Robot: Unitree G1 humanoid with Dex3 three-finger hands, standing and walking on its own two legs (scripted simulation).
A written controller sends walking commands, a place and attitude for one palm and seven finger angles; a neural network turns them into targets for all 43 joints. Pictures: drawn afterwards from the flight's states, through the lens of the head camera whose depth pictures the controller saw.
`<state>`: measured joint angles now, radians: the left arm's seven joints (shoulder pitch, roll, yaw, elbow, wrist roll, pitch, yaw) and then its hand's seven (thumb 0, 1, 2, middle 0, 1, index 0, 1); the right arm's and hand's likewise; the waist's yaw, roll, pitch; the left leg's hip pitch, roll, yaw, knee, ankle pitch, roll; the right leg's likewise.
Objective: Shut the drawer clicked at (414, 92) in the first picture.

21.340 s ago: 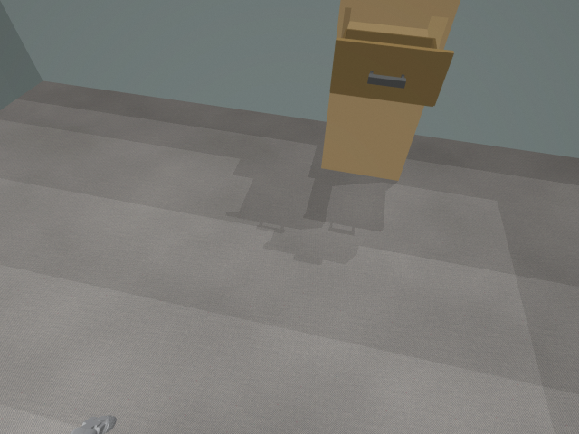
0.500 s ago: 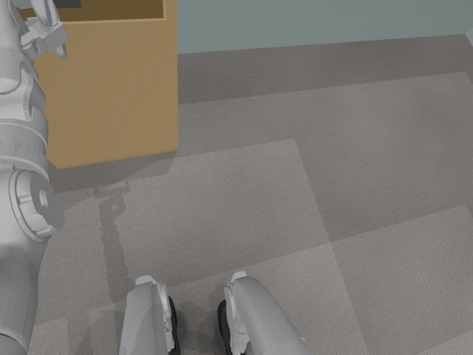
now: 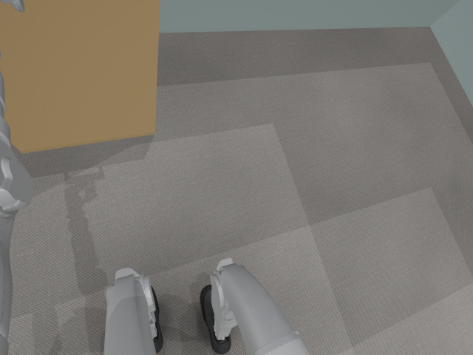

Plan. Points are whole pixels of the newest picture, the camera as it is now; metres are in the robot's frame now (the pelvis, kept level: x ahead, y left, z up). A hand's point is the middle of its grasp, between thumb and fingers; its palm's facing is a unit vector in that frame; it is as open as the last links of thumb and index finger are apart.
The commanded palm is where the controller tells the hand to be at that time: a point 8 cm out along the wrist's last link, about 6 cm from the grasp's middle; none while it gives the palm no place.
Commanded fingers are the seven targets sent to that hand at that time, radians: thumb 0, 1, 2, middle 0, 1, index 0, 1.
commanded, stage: pull the fist back off the drawer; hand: left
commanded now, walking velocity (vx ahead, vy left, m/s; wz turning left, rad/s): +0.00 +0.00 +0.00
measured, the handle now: out of the picture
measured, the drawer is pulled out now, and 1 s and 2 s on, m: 0.00 0.00 0.00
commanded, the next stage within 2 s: draw the hand back to the body in 0.56 s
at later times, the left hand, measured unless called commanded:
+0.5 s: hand out of the picture +0.61 +0.18 +0.09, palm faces +0.14 -0.99 -0.02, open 3.1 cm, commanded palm +0.58 +0.19 +0.09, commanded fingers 0.00 0.90 0.90 -1.40 -1.60 -1.40 -1.60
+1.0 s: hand out of the picture +0.50 +0.20 +0.16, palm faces +0.17 -0.98 -0.03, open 3.3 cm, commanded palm +0.45 +0.24 +0.17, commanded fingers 0.00 0.90 0.90 -1.40 -1.60 -1.40 -1.60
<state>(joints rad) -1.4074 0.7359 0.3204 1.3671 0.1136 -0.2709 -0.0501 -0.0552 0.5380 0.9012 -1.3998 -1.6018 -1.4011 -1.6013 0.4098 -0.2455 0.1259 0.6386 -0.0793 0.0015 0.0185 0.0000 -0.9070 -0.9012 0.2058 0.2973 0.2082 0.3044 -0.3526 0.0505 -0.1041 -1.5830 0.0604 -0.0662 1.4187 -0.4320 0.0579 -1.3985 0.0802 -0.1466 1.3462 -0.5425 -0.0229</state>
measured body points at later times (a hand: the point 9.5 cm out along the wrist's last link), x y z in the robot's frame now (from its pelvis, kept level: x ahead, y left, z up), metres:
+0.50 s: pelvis +0.02 +0.00 +0.02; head +0.22 +0.05 +0.43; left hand +0.60 +0.23 +0.09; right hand -0.02 -0.24 -0.07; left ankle +0.09 +0.09 -0.58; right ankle +0.04 -0.12 -0.58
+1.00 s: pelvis +0.09 -0.02 +0.10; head +0.19 +0.00 +0.54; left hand +0.48 +0.25 +0.16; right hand +0.17 -0.27 -0.02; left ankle +0.09 +0.09 -0.58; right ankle +0.04 -0.12 -0.57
